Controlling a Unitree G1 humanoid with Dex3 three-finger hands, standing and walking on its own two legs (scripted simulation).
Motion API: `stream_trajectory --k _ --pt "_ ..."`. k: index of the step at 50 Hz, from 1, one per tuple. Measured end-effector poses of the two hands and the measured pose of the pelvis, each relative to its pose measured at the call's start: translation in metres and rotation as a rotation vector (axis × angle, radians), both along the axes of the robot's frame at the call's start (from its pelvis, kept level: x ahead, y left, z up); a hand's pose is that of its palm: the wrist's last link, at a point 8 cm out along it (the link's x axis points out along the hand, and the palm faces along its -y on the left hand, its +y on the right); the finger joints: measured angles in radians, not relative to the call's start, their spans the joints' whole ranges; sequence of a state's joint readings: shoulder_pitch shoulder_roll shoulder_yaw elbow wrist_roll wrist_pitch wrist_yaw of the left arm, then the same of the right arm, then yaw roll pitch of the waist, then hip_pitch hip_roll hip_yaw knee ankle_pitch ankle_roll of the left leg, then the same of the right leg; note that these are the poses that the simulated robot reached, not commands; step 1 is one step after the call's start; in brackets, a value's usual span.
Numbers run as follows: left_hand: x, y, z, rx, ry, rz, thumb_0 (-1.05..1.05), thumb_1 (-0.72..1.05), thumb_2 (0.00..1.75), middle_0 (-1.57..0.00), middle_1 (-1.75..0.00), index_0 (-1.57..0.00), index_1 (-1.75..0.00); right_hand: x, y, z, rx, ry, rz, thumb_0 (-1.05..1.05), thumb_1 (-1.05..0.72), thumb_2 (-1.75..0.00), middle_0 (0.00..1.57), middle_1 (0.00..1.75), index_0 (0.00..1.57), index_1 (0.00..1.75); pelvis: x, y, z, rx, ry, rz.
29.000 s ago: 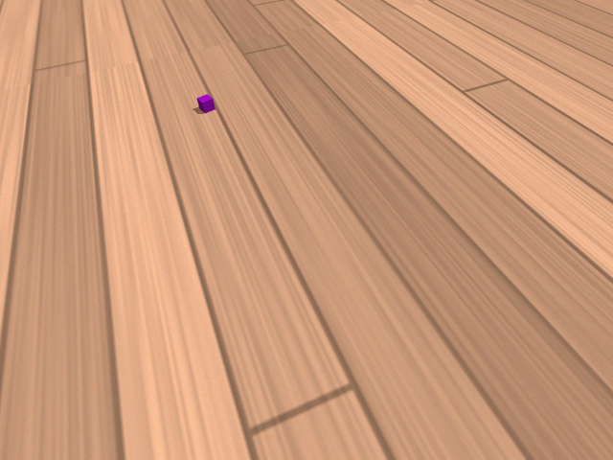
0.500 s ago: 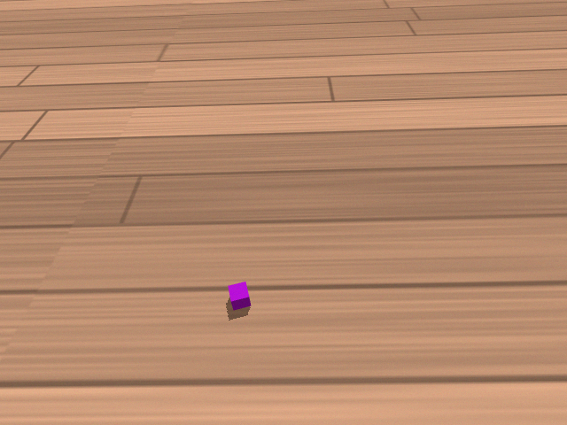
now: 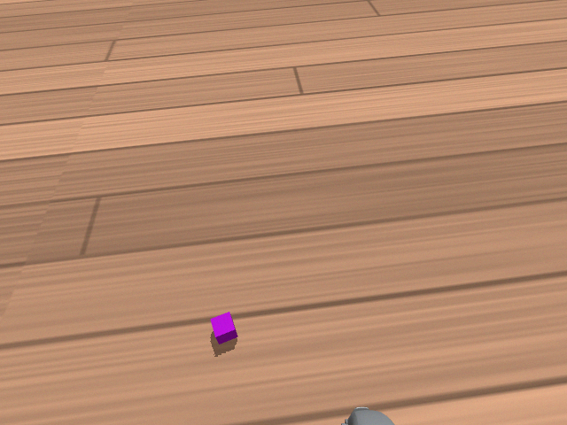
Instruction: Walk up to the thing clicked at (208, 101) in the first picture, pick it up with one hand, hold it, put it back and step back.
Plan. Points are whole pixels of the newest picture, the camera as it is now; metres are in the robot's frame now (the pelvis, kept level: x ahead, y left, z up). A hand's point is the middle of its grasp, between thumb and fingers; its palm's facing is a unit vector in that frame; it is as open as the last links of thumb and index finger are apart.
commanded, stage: walk up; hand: left
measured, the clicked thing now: (224, 328) +0.56 +0.24 -0.73
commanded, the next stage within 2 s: none
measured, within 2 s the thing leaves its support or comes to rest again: neither
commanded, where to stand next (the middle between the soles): +0.21 -0.02 m, yaw +1 degrees
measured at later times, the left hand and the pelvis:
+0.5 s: hand (146, 411) +0.20 +0.26 -0.17, palm faces +0.01 -0.94 -0.34, open 7.4 cm; pelvis +0.14 -0.01 -0.02, yaw +1 degrees
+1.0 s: hand (141, 418) +0.19 +0.26 -0.15, palm faces -0.01 -0.92 -0.40, open 7.4 cm; pelvis +0.13 -0.02 -0.01, yaw +0 degrees
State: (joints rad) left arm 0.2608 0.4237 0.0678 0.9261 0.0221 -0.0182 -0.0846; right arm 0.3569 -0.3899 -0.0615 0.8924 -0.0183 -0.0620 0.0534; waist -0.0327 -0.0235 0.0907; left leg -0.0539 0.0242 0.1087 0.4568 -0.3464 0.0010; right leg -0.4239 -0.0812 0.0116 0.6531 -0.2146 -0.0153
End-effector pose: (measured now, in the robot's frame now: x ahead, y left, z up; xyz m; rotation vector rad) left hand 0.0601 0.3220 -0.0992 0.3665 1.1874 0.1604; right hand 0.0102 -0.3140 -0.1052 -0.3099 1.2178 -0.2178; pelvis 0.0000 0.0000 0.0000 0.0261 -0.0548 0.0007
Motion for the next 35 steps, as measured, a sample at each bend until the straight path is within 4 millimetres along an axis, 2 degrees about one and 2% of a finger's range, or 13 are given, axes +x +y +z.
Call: stream_trajectory --k 4,7,13,18,23,26,31,35 --pt "0.052 -0.019 0.002 0.03 -0.062 -0.01 0.01 0.9 0.9 -0.2 -0.3 -0.2 -0.3 0.038 -0.018 -0.022 0.018 0.005 0.0 0.01 -0.9 -0.9 0.21 0.3 0.21 0.3 0.036 -0.016 -0.012 -0.022 0.003 -0.001" --pt "0.079 -0.033 0.008 0.03 -0.131 -0.007 0.01 0.9 0.9 -0.2 -0.3 -0.2 -0.3 0.073 -0.021 -0.026 0.029 0.005 0.025 0.01 -0.9 -0.9 0.21 0.3 0.21 0.3 0.057 -0.026 -0.011 -0.019 -0.003 0.003" --pt "0.096 -0.046 0.018 0.016 -0.115 0.025 0.0 0.9 0.9 -0.21 -0.3 -0.2 -0.3 0.148 -0.024 -0.006 0.033 -0.087 0.066 0.01 -0.91 -0.9 0.21 0.3 0.2 0.3 0.093 -0.03 0.003 -0.005 0.002 -0.015" --pt "0.104 -0.041 0.007 0.014 -0.059 0.03 0.0 0.9 0.9 -0.21 -0.3 -0.21 -0.3 0.192 -0.022 0.003 -0.001 -0.117 0.088 0.01 -0.91 -0.9 0.2 0.3 0.2 0.3 0.117 -0.025 0.002 -0.031 0.006 -0.011" --pt "0.121 -0.026 -0.024 -0.01 -0.032 0.053 0.01 0.9 0.9 -0.21 -0.31 -0.21 -0.3 0.219 -0.01 -0.001 -0.052 -0.102 0.1 0.01 -0.91 -0.9 0.2 0.3 0.2 0.3 0.136 -0.012 -0.014 -0.045 0.002 0.004" --pt "0.135 -0.022 -0.037 -0.028 -0.024 0.084 0.01 0.9 0.9 -0.21 -0.3 -0.2 -0.3 0.226 0.002 -0.002 -0.06 -0.087 0.111 0.01 -0.91 -0.9 0.2 0.3 0.2 0.3 0.139 -0.007 -0.017 -0.031 -0.002 0.008" --pt "0.144 -0.024 -0.041 -0.047 0.001 0.065 0.01 0.9 0.9 -0.2 -0.3 -0.2 -0.3 0.238 0.014 0.003 -0.047 -0.108 0.115 0.01 -0.9 -0.9 0.21 0.3 0.21 0.3 0.138 -0.007 -0.013 -0.045 0.01 0.002" --pt "0.138 -0.024 -0.037 -0.025 0.018 0.063 0.0 0.9 0.9 -0.2 -0.3 -0.2 -0.3 0.247 0.011 0.001 -0.033 -0.14 0.119 0.01 -0.9 -0.9 0.21 0.3 0.21 0.3 0.135 -0.011 -0.014 -0.044 0.022 -0.008"
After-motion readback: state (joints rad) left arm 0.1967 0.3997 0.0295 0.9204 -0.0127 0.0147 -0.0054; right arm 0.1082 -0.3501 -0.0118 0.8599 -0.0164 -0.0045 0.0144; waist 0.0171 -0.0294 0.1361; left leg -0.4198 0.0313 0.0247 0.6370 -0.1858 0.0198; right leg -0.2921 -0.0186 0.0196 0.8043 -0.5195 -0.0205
